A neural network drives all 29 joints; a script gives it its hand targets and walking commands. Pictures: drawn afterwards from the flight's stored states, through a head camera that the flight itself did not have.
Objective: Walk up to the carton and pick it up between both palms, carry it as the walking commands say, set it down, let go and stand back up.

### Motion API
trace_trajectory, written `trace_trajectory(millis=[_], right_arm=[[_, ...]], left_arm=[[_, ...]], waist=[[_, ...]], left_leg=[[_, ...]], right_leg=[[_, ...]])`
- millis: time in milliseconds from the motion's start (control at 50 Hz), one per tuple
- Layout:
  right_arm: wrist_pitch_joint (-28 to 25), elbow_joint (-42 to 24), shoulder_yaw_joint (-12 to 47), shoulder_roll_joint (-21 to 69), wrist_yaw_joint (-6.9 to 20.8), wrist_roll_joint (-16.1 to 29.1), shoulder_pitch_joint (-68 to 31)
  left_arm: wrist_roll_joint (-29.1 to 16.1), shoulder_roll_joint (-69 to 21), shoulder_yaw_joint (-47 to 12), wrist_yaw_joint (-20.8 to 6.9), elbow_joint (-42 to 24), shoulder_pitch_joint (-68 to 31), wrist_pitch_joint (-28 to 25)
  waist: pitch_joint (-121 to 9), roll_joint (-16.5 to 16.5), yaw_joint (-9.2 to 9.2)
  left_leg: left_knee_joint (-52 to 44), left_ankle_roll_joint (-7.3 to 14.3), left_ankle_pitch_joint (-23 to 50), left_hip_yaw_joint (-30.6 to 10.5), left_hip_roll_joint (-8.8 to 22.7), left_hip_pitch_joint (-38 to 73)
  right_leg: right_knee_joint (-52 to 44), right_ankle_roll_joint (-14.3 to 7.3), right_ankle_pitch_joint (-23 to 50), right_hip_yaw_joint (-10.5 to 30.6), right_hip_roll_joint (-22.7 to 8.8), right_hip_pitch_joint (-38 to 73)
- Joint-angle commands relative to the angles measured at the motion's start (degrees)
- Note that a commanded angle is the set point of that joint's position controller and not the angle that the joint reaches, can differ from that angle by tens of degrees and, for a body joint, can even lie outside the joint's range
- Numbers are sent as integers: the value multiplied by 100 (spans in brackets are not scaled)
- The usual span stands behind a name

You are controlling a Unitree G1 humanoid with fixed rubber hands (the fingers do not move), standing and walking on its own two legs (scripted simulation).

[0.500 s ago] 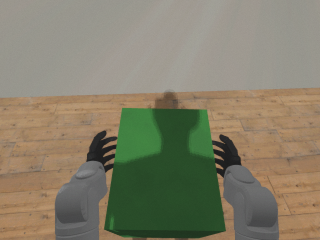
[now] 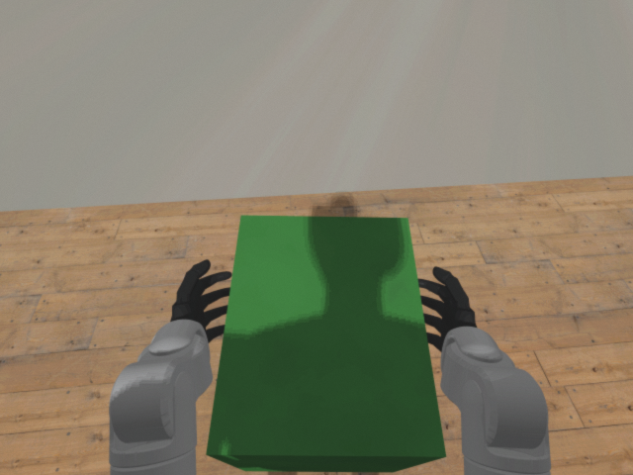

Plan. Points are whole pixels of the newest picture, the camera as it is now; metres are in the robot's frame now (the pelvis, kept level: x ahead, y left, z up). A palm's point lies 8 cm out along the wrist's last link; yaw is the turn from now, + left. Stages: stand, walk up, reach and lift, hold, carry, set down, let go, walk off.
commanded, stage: carry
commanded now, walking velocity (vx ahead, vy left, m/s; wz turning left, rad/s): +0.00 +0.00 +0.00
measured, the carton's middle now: (321, 352) +0.29 +0.00 +0.00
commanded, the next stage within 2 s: hold in 1.30 s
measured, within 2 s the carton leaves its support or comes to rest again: neither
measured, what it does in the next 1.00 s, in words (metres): stands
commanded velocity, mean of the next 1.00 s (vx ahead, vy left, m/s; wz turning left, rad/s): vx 0.00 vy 0.00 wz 0.00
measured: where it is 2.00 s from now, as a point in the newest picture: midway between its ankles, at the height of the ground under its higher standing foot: outside the picture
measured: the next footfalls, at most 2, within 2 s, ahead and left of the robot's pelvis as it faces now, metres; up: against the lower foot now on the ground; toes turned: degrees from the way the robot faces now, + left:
none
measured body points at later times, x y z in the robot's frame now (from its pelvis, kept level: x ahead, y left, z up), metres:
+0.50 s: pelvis -0.03 +0.01 +0.00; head -0.05 +0.01 +0.45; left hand +0.26 +0.16 +0.05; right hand +0.26 -0.13 +0.04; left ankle +0.01 +0.11 -0.73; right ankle -0.03 -0.10 -0.73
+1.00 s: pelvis -0.03 +0.01 +0.00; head -0.05 +0.01 +0.45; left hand +0.26 +0.16 +0.05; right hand +0.26 -0.13 +0.04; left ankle +0.01 +0.11 -0.73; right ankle -0.03 -0.10 -0.73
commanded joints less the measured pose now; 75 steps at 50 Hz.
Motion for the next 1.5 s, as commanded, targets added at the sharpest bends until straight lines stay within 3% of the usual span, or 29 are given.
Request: trace_trajectory(millis=[0,20,80,120,180,260,340,360,380,440,540,560,620,640,660,720,800,860,1100,1140,1160,1280,1300,1340,1380,1400,1420,1460,1480], right_arm=[[-164,-299,3423,4998,779,1534,-2509],[-152,-202,3347,4917,785,1475,-2492],[-290,351,3031,4715,830,1274,-2648],[-479,567,2897,4673,867,1210,-2892],[-801,1163,2542,4531,910,946,-3170],[-1236,1435,2440,4631,966,829,-3381],[-1669,2163,2223,4337,1060,529,-3237],[-1779,1848,2357,4454,1090,611,-3332],[-1845,2151,2301,4408,1121,571,-3249],[-1944,1667,2588,4581,1134,769,-3470],[-1971,2089,2507,4410,1137,644,-3289],[-1974,1911,2617,4524,1152,715,-3297],[-2016,2307,2474,4386,1193,579,-3293],[-2024,1968,2628,4531,1191,680,-3326],[-2026,2191,2539,4459,1211,629,-3412],[-2045,2095,2581,4564,1218,653,-3335],[-2018,2170,2574,4513,1205,600,-3370],[-2017,2024,2666,4679,1257,681,-3412],[-1994,2087,2609,4654,1289,619,-3454],[-1967,1937,2775,4890,1304,738,-3375],[-1977,2014,2646,4734,1303,673,-3357],[-2038,2181,2599,4700,1347,567,-3386],[-2169,4080,2015,4765,1505,-47,-1463],[-2619,2739,2679,5170,1613,315,-2414],[-2743,2090,3326,5587,1737,667,-2910],[-2757,2004,3446,5553,1794,740,-3267],[-2776,1880,3571,5546,1835,835,-3437],[-2761,2113,3539,5476,1886,860,-3405],[-2745,2262,3444,5376,1906,830,-3453]], left_arm=[[-1283,-5056,-3525,-925,-135,-1981,-178],[-1269,-5010,-3527,-938,-48,-2044,-160],[-1050,-4835,-3201,-968,554,-2139,-297],[-968,-4838,-3123,-995,823,-2338,-456],[-765,-4696,-2829,-1057,1402,-2659,-779],[-762,-4774,-2903,-1129,1440,-3110,-1214],[-428,-4514,-2575,-1225,2310,-2838,-1634],[-548,-4711,-2816,-1254,2007,-2982,-1726],[-455,-4605,-2733,-1261,2220,-2939,-1801],[-620,-4760,-2979,-1265,1683,-3141,-1904],[-446,-4600,-2797,-1260,2193,-2851,-1915],[-530,-4696,-2947,-1277,1955,-2935,-1907],[-373,-4476,-2708,-1307,2266,-2947,-1985],[-528,-4691,-2882,-1320,2021,-3007,-1990],[-430,-4625,-2772,-1335,2343,-2951,-1968],[-493,-4700,-2903,-1349,2122,-3057,-1996],[-410,-4689,-2775,-1349,2414,-2849,-1960],[-516,-4812,-2919,-1382,2077,-3080,-1989],[-466,-4822,-2877,-1433,2360,-2992,-1942],[-571,-4952,-3018,-1421,1947,-3069,-1953],[-503,-4871,-2940,-1423,2164,-2955,-1934],[-409,-4849,-2846,-1473,2422,-2937,-2010],[93,-4386,-2079,-1624,3761,-1672,-2145],[-107,-4800,-2616,-1806,2962,-1971,-2519],[-267,-5304,-2964,-1880,2345,-2205,-2619],[-203,-5453,-2869,-1870,2429,-2275,-2601],[-250,-5529,-2899,-1868,2336,-2302,-2599],[-198,-5533,-2760,-1861,2481,-2271,-2525],[-222,-5524,-2735,-1850,2515,-2259,-2501]], waist=[[-2361,-249,-3],[-2176,-308,0],[-2054,-276,-4],[-1895,-7,5],[-1720,-77,-12],[-1730,33,-21],[-1766,-129,-64],[-1692,6,-71],[-1737,105,-72],[-1855,85,-70],[-1944,113,-82],[-1934,98,-82],[-1916,-47,-94],[-1878,-110,-98],[-1768,33,-95],[-1846,90,-91],[-1835,-58,-98],[-1870,34,-94],[-1771,-9,-99],[-1904,1,-94],[-1900,128,-95],[-1859,-104,-90],[-538,30,-15],[-1164,-100,33],[-1875,-136,161],[-1954,-78,351],[-2072,-190,392],[-1570,-5,519],[-1422,-91,457]], left_leg=[[-313,95,1771,-660,616,1448],[-434,77,1355,-660,583,1339],[-578,60,1133,-676,593,1352],[-744,60,1151,-682,629,1263],[-846,68,592,-700,606,1192],[-896,87,352,-725,616,1199],[-739,84,455,-628,578,1260],[-789,93,465,-637,590,1244],[-760,89,629,-625,599,1314],[-722,144,911,-672,652,1295],[-548,133,1540,-637,648,1426],[-580,155,1485,-683,653,1350],[-535,129,1349,-657,677,1366],[-574,120,1303,-654,657,1338],[-611,131,1243,-682,655,1267],[-612,138,1387,-703,681,1238],[-584,135,1281,-672,664,1309],[-597,106,1350,-675,659,1286],[-650,91,1285,-674,687,1198],[-622,99,1423,-694,695,1300],[-617,82,1384,-668,689,1261],[-611,77,1404,-675,698,1213],[-653,207,1597,-1140,-841,2259],[-578,233,1950,-1222,-819,2288],[-516,187,2339,-1319,-842,2541],[-497,185,2317,-1346,-845,2634],[-500,184,2336,-1356,-853,2727],[-525,171,2077,-1369,-831,2595],[-530,159,2015,-1400,-800,2692]], right_leg=[[-461,-183,2394,643,-912,587],[-599,-181,2018,691,-942,440],[-655,-167,1698,705,-926,256],[-648,-111,1328,623,-847,176],[-826,-80,948,697,-829,-1],[-828,-65,746,704,-806,-41],[-844,-42,980,726,-854,12],[-814,-33,912,698,-844,-41],[-734,-44,1037,679,-849,-48],[-652,-18,1124,586,-802,28],[-536,-76,1816,631,-806,112],[-538,-92,1695,627,-818,159],[-627,-86,1680,648,-799,122],[-640,-75,1731,651,-811,103],[-611,-74,1604,646,-798,73],[-557,-77,1658,616,-805,131],[-657,-62,1690,632,-830,79],[-644,-75,1714,642,-825,92],[-620,-43,1659,641,-836,49],[-630,-39,1714,601,-830,136],[-609,-42,1731,624,-828,108],[-601,-43,1855,610,-821,167],[-799,121,2612,873,17,601],[-663,135,3127,981,6,952],[-574,132,3557,1067,0,1183],[-570,104,3270,1069,24,1070],[-574,94,3177,1058,42,1069],[-632,33,2584,1053,28,896],[-659,25,2355,1011,48,752]])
